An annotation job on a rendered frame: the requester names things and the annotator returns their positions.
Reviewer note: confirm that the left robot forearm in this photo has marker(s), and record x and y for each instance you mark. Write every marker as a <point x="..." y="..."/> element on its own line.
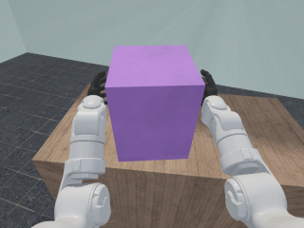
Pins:
<point x="87" y="143"/>

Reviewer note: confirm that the right robot upper arm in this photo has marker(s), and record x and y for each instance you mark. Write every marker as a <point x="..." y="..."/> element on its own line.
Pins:
<point x="258" y="201"/>

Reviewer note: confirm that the carton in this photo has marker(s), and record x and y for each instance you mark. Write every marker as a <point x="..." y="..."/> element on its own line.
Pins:
<point x="154" y="94"/>

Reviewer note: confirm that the right robot forearm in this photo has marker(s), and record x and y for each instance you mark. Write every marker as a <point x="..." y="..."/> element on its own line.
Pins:
<point x="237" y="155"/>

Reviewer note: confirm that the left robot hand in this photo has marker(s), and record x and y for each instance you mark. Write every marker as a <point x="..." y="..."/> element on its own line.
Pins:
<point x="96" y="87"/>

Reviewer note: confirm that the left robot upper arm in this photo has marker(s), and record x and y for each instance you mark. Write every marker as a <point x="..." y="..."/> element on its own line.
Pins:
<point x="80" y="205"/>

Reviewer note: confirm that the right robot hand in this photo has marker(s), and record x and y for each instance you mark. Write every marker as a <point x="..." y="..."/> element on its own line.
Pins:
<point x="210" y="85"/>

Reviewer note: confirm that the pedestal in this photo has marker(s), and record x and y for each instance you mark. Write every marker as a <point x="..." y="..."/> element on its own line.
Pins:
<point x="185" y="193"/>

